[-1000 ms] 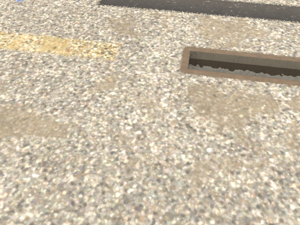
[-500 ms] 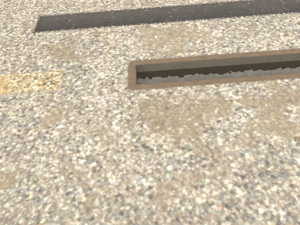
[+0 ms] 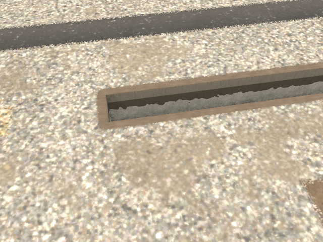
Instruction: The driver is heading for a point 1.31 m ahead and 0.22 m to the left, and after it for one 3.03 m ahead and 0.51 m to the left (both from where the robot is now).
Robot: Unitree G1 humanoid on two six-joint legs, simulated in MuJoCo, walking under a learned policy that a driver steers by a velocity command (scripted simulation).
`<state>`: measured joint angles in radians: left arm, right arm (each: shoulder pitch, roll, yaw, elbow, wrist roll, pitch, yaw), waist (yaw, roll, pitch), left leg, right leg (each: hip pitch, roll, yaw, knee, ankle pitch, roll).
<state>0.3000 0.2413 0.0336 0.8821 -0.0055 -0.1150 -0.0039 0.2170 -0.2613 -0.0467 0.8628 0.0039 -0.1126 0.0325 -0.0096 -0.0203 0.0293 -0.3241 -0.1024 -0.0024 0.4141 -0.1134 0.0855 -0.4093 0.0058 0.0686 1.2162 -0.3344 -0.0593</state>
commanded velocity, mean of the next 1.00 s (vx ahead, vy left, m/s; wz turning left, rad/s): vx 0.50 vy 0.00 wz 0.32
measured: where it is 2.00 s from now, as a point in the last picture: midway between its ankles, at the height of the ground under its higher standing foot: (122, 133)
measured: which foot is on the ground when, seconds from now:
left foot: down 0.00-0.32, up 0.34-0.82, down 0.84-1.00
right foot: up 0.00-0.30, down 0.32-0.86, up 0.88-1.00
